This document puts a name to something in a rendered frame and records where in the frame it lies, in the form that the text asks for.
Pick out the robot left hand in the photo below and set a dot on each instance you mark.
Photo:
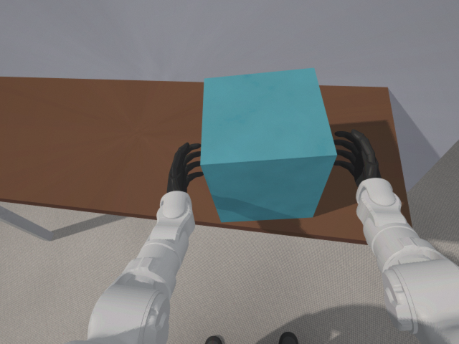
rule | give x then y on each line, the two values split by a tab
178	178

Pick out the right robot forearm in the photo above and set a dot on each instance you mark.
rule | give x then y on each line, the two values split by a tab
392	240

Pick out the left robot upper arm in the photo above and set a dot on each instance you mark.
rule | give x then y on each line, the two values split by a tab
129	315

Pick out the robot right hand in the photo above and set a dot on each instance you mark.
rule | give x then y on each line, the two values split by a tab
364	164

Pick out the table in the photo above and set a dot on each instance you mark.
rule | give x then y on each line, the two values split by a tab
107	146

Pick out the left robot forearm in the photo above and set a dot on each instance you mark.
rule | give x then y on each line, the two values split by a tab
161	256

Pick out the right robot upper arm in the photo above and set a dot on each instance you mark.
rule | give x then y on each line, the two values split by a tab
423	298

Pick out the carton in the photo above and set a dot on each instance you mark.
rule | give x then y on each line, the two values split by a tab
267	149

